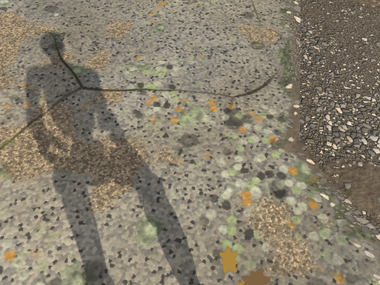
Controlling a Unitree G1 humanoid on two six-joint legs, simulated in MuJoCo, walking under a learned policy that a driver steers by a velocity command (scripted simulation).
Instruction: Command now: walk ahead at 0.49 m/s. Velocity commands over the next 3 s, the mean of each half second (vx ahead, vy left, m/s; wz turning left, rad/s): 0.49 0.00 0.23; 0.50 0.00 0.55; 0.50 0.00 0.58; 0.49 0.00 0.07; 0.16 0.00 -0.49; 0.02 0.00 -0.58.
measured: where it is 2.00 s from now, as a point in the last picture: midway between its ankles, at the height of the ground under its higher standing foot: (97, 157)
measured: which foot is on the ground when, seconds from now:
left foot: down 0.00-0.12, up 0.14-0.64, down 0.66-1.00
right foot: up 0.00-0.10, down 0.12-0.68, up 0.70-1.00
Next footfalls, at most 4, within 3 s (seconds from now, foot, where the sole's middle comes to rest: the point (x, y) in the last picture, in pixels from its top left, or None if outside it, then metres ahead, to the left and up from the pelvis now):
0.12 right None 0.25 -0.09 -0.78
0.66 left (158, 270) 0.52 0.09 -0.78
1.18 right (163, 181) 0.88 0.07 -0.78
1.70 left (80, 177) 0.91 0.41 -0.78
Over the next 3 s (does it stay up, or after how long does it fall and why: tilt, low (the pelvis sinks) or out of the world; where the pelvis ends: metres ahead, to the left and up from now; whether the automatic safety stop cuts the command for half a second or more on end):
stays up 1.05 0.51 0.01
